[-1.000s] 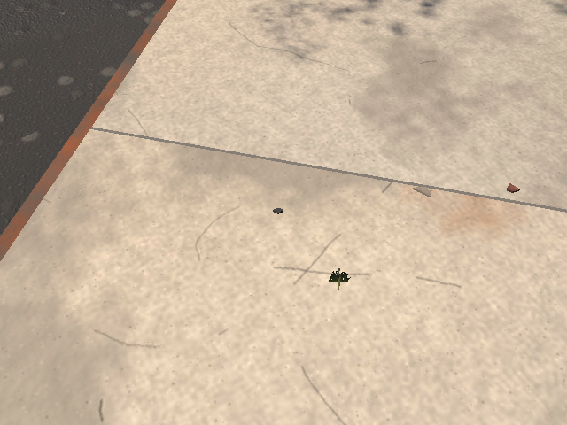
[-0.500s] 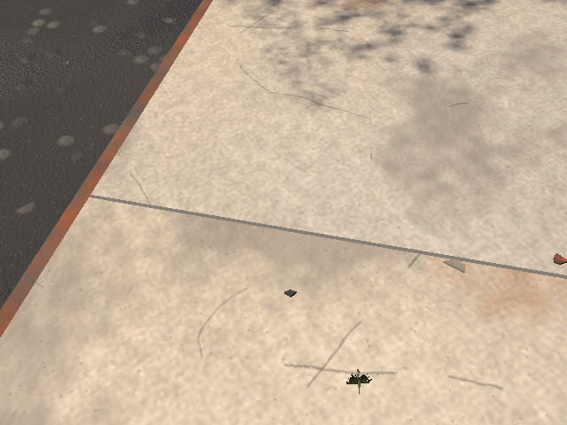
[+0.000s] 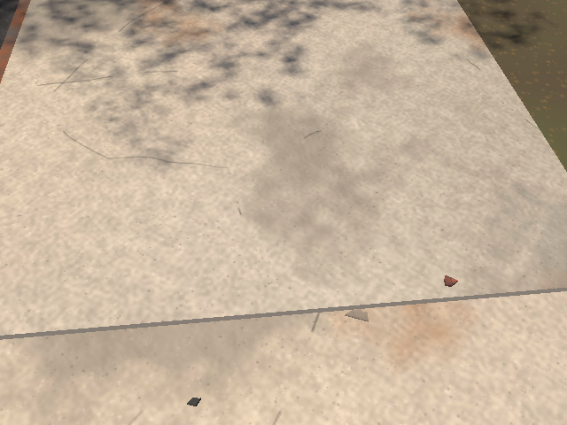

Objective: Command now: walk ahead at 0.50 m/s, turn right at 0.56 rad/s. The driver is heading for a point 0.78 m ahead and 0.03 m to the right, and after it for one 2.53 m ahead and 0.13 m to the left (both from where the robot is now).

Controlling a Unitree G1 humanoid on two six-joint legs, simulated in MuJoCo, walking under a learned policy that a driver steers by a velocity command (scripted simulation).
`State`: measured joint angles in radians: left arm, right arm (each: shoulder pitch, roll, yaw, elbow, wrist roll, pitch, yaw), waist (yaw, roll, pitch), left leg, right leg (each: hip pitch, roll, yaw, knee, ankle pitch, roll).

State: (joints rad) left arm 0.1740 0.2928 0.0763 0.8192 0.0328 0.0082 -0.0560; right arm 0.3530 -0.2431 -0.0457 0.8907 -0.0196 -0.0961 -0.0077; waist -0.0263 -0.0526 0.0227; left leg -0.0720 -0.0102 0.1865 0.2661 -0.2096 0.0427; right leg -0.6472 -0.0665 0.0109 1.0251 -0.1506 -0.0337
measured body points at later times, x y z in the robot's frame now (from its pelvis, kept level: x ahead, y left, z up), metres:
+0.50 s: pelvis +0.26 -0.07 +0.00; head +0.28 -0.09 +0.45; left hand +0.35 +0.18 -0.13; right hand +0.30 -0.34 -0.14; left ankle +0.35 +0.08 -0.67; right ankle +0.23 -0.11 -0.75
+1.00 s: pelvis +0.51 -0.06 -0.01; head +0.56 -0.05 +0.44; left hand +0.62 +0.20 -0.14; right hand +0.61 -0.34 -0.14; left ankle +0.55 -0.02 -0.75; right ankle +0.51 -0.21 -0.66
